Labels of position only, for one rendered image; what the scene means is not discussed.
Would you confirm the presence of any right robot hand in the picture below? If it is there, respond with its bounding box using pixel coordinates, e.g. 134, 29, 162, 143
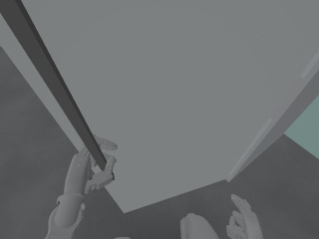
226, 194, 265, 239

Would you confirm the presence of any handle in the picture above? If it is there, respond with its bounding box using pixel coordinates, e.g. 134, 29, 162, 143
0, 0, 115, 180

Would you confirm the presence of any left robot forearm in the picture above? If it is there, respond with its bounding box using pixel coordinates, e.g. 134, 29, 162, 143
45, 193, 87, 239

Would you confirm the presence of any left robot hand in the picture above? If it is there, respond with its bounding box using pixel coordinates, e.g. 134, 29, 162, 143
63, 134, 118, 197

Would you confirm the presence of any fridge door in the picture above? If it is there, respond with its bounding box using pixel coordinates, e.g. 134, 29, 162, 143
0, 0, 319, 213

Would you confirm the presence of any right robot thigh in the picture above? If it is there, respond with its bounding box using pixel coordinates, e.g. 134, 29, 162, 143
180, 215, 219, 239

